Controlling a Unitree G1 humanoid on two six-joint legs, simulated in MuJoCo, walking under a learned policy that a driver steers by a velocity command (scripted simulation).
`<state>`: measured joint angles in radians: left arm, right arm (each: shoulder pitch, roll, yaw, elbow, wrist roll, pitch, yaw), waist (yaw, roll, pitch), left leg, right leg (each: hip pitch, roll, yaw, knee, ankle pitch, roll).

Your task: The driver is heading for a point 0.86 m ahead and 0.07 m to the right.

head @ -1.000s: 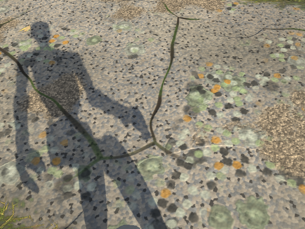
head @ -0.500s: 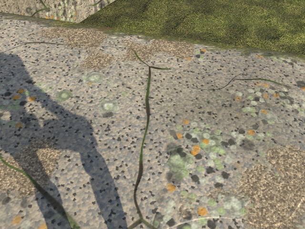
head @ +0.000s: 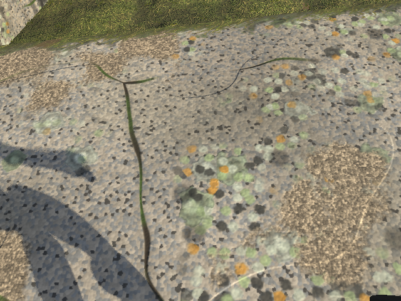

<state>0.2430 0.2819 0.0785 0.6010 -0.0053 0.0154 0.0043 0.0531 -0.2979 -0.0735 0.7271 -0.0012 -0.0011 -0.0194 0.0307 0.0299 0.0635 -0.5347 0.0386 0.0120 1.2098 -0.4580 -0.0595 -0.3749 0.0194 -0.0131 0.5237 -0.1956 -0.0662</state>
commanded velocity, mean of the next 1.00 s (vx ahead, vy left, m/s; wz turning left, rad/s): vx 0.29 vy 0.00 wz -0.31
